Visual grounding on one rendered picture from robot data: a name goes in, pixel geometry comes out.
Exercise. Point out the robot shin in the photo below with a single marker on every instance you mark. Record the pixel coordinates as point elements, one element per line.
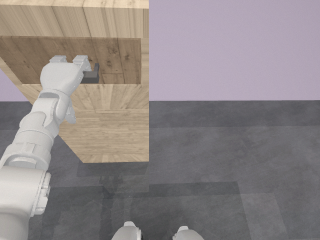
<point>129,223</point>
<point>182,228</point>

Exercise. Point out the drawer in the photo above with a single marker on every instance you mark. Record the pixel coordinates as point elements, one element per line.
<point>120,59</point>

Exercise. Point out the cabinet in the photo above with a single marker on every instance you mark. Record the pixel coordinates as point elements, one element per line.
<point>112,120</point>

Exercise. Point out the robot left hand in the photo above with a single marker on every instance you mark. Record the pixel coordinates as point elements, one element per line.
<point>65,77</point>

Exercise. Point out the handle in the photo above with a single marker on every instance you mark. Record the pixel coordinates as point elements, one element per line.
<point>91,77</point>

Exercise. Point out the left robot shin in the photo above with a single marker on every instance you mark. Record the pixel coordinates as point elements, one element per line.
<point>129,223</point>

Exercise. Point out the right robot shin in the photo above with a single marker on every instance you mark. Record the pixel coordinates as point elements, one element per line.
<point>182,228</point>

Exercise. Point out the left robot upper arm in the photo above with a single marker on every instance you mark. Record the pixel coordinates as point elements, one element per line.
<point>24,193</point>

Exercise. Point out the robot left forearm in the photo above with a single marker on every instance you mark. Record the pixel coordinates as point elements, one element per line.
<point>33,141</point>

